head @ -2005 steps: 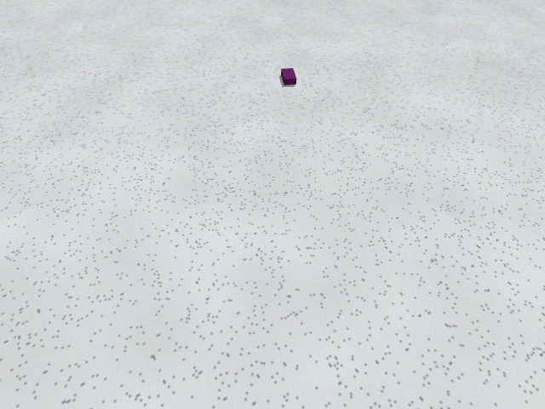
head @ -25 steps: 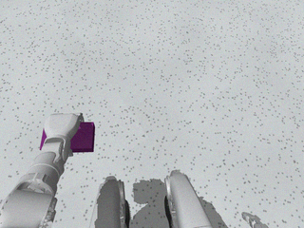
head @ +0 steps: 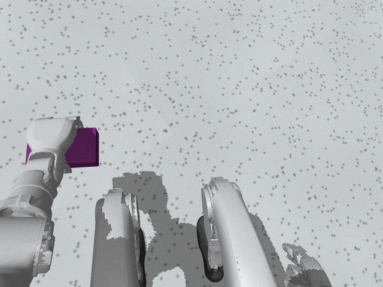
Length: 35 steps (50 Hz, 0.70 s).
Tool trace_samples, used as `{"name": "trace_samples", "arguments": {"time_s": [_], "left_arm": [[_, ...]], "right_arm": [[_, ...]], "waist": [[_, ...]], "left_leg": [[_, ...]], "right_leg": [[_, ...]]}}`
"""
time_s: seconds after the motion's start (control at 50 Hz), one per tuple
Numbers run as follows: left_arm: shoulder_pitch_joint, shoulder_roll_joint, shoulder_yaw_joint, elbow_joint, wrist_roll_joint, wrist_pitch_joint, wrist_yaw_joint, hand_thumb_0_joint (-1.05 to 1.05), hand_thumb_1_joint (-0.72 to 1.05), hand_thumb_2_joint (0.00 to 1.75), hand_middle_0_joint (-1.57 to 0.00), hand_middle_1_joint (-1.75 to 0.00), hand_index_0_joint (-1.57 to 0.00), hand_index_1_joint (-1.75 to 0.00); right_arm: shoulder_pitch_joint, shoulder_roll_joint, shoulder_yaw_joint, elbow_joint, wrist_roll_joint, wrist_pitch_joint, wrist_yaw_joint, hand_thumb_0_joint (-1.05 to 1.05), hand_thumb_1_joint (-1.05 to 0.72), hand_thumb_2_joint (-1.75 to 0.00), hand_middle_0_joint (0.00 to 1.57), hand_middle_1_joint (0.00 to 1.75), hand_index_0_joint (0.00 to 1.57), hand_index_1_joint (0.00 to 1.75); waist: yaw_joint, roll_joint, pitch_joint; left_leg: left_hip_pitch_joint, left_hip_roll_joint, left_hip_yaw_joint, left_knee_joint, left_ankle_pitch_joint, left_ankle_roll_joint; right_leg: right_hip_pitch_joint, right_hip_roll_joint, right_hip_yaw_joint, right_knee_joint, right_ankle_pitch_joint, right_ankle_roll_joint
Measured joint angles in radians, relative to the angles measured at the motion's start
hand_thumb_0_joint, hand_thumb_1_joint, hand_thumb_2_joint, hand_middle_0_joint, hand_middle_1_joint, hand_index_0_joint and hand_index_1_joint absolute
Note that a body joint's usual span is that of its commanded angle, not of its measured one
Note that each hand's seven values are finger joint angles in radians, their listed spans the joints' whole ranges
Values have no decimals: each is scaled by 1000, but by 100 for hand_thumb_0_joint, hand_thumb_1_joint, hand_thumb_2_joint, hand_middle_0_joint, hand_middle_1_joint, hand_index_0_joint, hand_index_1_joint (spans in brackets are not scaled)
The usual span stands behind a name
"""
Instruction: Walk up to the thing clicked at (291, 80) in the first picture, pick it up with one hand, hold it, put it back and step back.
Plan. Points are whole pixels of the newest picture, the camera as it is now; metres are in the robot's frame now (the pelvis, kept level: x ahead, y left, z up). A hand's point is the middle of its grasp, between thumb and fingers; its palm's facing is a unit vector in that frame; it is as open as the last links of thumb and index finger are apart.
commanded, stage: crouch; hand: left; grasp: from above
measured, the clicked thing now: (65, 148) +0.42 +0.25 -0.19
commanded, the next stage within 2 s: lower in 0.70 s
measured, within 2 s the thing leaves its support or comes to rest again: neither
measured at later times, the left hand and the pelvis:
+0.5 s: hand (75, 155) +0.42 +0.24 -0.25, palm faces -0.45 -0.02 -0.89, open 11.0 cm; pelvis -0.01 +0.00 -0.08, yaw -2 degrees
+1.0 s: hand (78, 158) +0.42 +0.25 -0.30, palm faces -0.49 -0.03 -0.87, open 11.0 cm; pelvis -0.01 +0.00 -0.11, yaw -3 degrees
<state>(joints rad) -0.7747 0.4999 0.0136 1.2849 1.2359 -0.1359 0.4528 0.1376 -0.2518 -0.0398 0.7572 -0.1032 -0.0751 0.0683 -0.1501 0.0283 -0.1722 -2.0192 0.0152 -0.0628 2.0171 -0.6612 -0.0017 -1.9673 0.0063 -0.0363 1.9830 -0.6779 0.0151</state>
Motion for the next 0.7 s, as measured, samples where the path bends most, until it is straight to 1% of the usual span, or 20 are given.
{"name": "trace_samples", "arguments": {"time_s": [0.14,0.24,0.32,0.4,0.48,0.56,0.64,0.7], "left_arm": [[-20,23,14,18,-6,-11,-6,-2,-16,59,-60,-59,-66,-56],[-33,39,27,36,12,-34,-6,-2,-15,59,-60,-59,-65,-56],[-51,52,31,67,28,-42,8,-2,-15,59,-59,-59,-65,-56],[-65,60,40,99,34,-38,20,-2,-14,58,-59,-60,-64,-57],[-77,67,45,123,29,-36,27,-2,-14,58,-58,-60,-64,-57],[-90,80,60,142,29,-41,30,-2,-14,58,-58,-60,-64,-57],[-111,95,59,169,26,-44,29,-2,-14,58,-58,-60,-64,-57],[-118,104,68,180,22,-46,24,-2,-13,58,-58,-60,-63,-57]], "right_arm": [[-17,2,-4,1,-15,-1,25,0,-90,-90,20,30,20,30],[-15,3,2,9,-22,1,38,0,-90,-90,20,30,20,30],[-8,3,6,17,-26,1,45,0,-90,-90,20,30,20,30],[-3,1,11,24,-30,-2,49,0,-90,-90,20,30,20,30],[3,-1,16,34,-32,-6,51,0,-90,-90,20,30,20,30],[6,-3,25,41,-37,-10,51,0,-90,-90,20,30,20,30],[7,-6,34,47,-40,-13,52,0,-90,-90,20,30,20,30],[5,-9,41,47,-42,-14,55,0,-90,-90,20,30,20,30]], "waist": [[2,-9,22],[-5,-16,35],[-14,-20,44],[-27,-19,57],[-34,-20,66],[-40,-19,73],[-45,-19,79],[-46,-18,86]], "left_leg": [[-56,6,-13,77,-16,-3],[-97,9,-20,131,-18,-3],[-134,9,-22,172,-15,-2],[-166,9,-22,206,-8,-1],[-191,11,-22,234,-3,-1],[-213,12,-25,261,-1,-4],[-230,12,-31,286,-2,-7],[-240,11,-36,302,-2,-9]], "right_leg": [[-54,9,-10,69,-9,-1],[-94,13,-14,118,-8,0],[-130,15,-15,157,-3,1],[-163,16,-14,191,3,3],[-191,20,-12,221,10,3],[-215,22,-15,248,13,2],[-234,24,-19,272,15,-1],[-242,24,-23,287,15,-2]]}}
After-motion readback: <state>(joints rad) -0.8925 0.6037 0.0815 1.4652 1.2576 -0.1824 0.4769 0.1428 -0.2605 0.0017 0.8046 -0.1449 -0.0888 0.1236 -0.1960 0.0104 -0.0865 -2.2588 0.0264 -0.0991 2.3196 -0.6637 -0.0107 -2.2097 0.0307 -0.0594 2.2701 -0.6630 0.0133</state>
